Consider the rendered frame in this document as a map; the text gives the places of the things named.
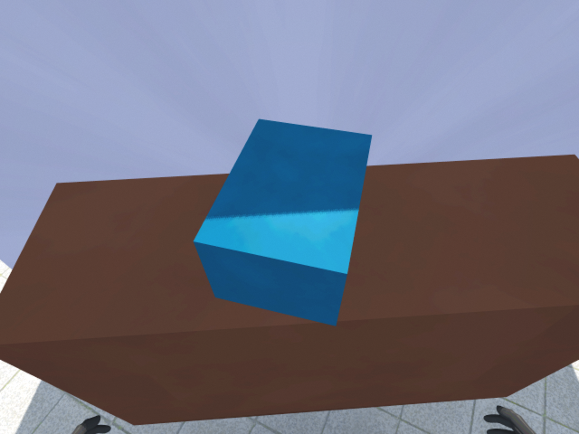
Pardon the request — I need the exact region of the left robot hand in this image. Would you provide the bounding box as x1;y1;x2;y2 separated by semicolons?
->
72;415;111;434

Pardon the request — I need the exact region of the carton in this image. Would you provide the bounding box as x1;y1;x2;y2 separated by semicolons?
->
194;119;372;326

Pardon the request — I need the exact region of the pedestal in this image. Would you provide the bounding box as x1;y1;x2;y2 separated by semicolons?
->
0;155;579;426

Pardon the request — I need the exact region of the right robot hand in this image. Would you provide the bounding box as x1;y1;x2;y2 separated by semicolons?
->
484;406;536;434

